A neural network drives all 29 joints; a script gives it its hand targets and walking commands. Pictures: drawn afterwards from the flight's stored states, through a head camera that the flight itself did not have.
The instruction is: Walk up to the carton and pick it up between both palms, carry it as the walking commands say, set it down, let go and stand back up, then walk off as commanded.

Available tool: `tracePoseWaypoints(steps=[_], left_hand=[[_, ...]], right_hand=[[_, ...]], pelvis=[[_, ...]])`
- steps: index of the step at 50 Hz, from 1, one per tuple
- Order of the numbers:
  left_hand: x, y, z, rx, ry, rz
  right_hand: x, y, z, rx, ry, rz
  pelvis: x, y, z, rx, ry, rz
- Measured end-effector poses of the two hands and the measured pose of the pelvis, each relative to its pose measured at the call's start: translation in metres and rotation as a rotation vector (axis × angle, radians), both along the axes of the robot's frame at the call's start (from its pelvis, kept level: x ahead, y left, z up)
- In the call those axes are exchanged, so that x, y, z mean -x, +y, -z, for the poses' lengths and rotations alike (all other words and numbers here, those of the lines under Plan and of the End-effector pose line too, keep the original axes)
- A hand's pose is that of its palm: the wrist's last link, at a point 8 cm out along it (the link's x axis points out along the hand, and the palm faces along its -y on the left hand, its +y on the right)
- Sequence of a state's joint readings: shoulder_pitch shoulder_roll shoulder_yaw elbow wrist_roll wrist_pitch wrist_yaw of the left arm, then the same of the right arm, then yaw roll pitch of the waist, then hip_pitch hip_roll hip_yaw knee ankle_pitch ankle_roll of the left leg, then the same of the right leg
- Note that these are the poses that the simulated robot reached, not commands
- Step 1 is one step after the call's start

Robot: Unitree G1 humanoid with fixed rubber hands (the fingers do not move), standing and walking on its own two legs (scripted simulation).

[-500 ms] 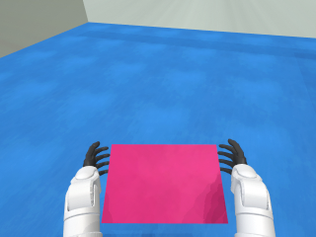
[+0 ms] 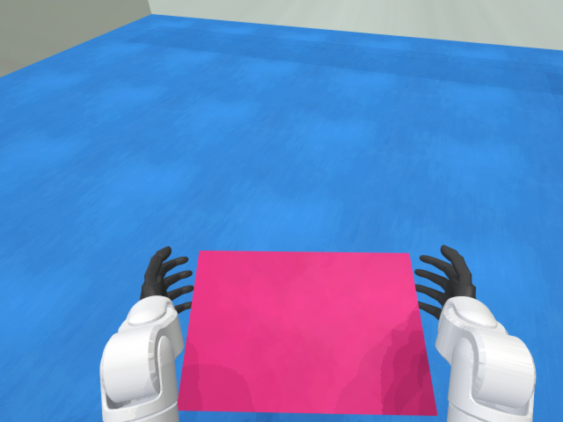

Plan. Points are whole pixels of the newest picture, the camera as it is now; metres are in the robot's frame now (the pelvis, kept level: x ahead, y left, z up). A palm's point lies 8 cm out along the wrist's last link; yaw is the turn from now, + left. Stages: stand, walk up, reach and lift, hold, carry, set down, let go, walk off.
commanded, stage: carry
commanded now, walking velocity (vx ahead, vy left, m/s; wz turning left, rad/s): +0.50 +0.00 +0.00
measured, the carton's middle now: (302, 332) +0.26 -0.01 +0.01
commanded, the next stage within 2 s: none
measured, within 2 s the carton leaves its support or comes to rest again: neither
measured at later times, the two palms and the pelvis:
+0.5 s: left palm (194, 156) +0.59 +0.17 +0.10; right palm (383, 161) +0.54 -0.19 +0.10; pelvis +0.32 +0.02 +0.01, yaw -5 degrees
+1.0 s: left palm (228, 87) +0.87 +0.12 +0.11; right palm (368, 82) +0.89 -0.24 +0.10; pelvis +0.63 -0.07 +0.02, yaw +0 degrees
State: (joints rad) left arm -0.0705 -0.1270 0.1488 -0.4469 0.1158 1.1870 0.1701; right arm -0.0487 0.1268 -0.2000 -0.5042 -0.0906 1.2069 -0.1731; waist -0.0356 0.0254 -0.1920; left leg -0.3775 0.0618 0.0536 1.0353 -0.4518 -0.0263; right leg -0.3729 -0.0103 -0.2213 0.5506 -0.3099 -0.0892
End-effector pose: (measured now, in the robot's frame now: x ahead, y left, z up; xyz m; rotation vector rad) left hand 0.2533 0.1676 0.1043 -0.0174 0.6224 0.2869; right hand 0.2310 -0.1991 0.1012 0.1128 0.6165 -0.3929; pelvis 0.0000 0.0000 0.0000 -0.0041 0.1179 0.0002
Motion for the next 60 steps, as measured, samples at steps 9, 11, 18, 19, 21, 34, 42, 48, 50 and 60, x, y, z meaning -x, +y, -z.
tracePoseWaypoints(steps=[9,11,18,19,21,34,42,48,50,60], left_hand=[[-0.079,0.017,-0.020,0.001,-0.002,-0.110],[-0.107,0.019,-0.019,0.002,-0.014,-0.106],[-0.232,0.021,0.008,0.032,-0.035,-0.023],[-0.249,0.019,0.011,0.039,-0.017,-0.007],[-0.279,0.014,0.013,0.037,0.020,0.030],[-0.438,-0.007,-0.008,0.034,-0.025,0.032],[-0.542,-0.046,0.009,0.006,-0.015,0.001],[-0.594,-0.045,-0.001,-0.014,0.040,-0.070],[-0.615,-0.045,-0.009,-0.018,0.026,-0.082],[-0.755,-0.038,-0.014,0.014,-0.052,-0.052]], right_hand=[[-0.132,0.019,-0.013,0.039,-0.002,-0.114],[-0.158,0.021,-0.011,0.043,-0.010,-0.109],[-0.251,0.021,0.008,0.062,-0.019,-0.034],[-0.261,0.019,0.011,0.061,0.001,-0.019],[-0.277,0.014,0.013,0.050,0.040,0.016],[-0.429,-0.006,-0.019,0.059,-0.003,-0.006],[-0.554,-0.045,0.012,0.039,0.005,-0.025],[-0.630,-0.045,0.009,0.008,0.056,-0.100],[-0.656,-0.044,0.003,0.013,0.042,-0.115],[-0.784,-0.037,-0.012,0.058,-0.030,-0.080]], pelvis=[[-0.099,-0.006,-0.019,-0.048,-0.007,0.008],[-0.126,-0.004,-0.015,-0.049,-0.014,0.010],[-0.236,0.014,0.013,-0.054,-0.042,0.057],[-0.248,0.016,0.012,-0.054,-0.036,0.060],[-0.271,0.020,0.005,-0.044,-0.027,0.075],[-0.430,-0.005,-0.018,0.018,-0.017,0.076],[-0.543,-0.049,0.008,0.016,-0.025,0.023],[-0.606,-0.064,-0.014,-0.014,-0.010,-0.004],[-0.629,-0.066,-0.020,-0.024,-0.006,-0.005],[-0.766,-0.053,-0.009,-0.021,-0.034,0.017]])
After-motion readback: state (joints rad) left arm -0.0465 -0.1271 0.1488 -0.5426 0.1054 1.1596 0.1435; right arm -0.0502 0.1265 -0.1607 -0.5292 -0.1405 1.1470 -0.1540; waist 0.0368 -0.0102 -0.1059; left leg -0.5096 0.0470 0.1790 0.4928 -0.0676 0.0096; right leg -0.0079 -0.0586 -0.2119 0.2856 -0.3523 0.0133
